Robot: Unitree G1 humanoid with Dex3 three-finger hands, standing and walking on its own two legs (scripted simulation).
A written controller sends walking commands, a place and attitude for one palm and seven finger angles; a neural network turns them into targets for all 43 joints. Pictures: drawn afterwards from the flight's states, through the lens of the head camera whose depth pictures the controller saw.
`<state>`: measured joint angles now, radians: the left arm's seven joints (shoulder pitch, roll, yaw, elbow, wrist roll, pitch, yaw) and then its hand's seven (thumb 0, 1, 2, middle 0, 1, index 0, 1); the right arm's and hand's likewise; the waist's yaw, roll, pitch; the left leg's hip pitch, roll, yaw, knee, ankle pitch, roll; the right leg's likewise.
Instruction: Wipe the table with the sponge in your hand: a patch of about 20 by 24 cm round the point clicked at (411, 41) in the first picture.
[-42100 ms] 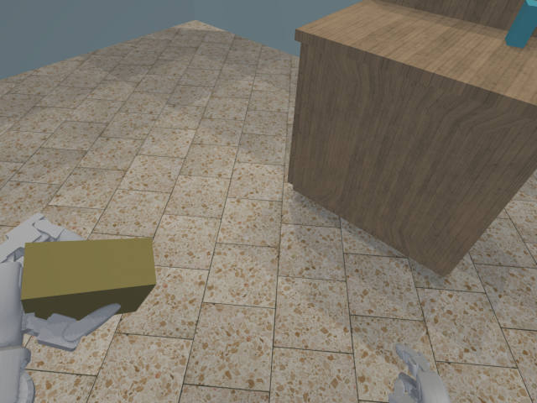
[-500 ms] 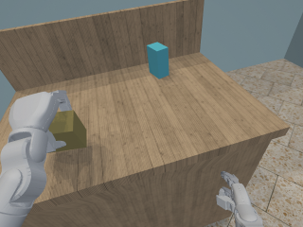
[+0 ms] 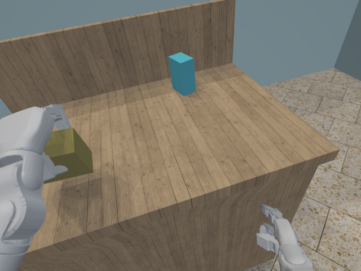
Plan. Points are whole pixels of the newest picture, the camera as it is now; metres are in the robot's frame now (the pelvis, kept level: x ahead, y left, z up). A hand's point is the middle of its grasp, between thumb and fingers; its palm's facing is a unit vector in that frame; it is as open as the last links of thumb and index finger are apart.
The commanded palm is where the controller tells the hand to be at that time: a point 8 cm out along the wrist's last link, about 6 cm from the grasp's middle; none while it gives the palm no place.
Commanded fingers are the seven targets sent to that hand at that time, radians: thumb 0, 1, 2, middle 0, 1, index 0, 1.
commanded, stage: move the sponge above the wiping area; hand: left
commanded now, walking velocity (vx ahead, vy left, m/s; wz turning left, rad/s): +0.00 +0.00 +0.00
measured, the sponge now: (57, 161) +0.25 +0.31 +0.16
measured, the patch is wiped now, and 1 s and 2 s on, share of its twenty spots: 0.15 0.15 0.15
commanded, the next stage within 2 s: turn the palm down, sponge in hand in 0.70 s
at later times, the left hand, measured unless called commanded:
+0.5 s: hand (59, 161) +0.24 +0.28 +0.18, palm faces +0.17 -0.13 -0.98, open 9.5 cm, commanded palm +0.18 +0.28 +0.27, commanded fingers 0.00 0.10 1.30 -1.20 -1.60 -1.20 -1.60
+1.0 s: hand (68, 144) +0.27 +0.27 +0.20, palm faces +0.36 -0.25 -0.90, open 9.4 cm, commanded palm +0.20 +0.26 +0.26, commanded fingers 0.00 0.10 1.30 -1.20 -1.60 -1.20 -1.60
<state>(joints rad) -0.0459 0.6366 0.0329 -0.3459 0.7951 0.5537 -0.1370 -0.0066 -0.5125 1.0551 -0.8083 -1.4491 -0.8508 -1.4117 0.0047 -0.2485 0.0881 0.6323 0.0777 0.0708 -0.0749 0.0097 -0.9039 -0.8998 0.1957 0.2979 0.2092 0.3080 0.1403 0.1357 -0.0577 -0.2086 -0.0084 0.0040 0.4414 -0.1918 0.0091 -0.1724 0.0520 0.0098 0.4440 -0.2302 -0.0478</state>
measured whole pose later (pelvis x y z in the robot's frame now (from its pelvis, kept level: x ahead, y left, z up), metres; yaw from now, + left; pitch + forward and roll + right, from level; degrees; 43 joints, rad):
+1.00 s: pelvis -0.01 +0.00 +0.00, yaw +1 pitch -4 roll +0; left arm -0.12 0.53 0.12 -0.29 0.70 0.27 -0.08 -0.01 -0.51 1.04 -0.82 -1.46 -0.86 -1.43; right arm 0.09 -0.23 0.06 0.64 0.00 -0.06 -0.05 0.01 -0.90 -0.90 0.20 0.30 0.18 0.29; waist 0.12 0.05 0.03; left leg -0.21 -0.02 -0.01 0.48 -0.20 0.01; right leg -0.18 0.04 0.00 0.50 -0.25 -0.05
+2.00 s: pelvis +0.00 +0.01 +0.00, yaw +0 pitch -3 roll +0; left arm 0.03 0.66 -0.02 -0.51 0.77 0.44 -0.13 -0.01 -0.52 1.02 -0.85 -1.47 -0.89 -1.45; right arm 0.01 -0.25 0.06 0.63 0.04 0.07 -0.07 0.01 -0.90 -0.90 0.20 0.30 0.20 0.31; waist 0.16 0.10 -0.01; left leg -0.20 -0.03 0.01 0.46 -0.21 0.02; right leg -0.18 0.04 0.02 0.48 -0.26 -0.04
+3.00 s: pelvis -0.01 +0.01 +0.00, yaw +0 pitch -3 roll +0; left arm -0.21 0.75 0.11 -0.34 0.76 0.44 -0.12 -0.01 -0.52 0.98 -0.88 -1.52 -0.92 -1.50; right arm 0.02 -0.24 0.08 0.66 0.07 0.05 -0.09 0.01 -0.90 -0.90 0.20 0.30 0.20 0.31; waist 0.16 0.12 -0.06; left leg -0.21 -0.03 0.00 0.45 -0.19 0.03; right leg -0.18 0.04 0.01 0.45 -0.22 -0.03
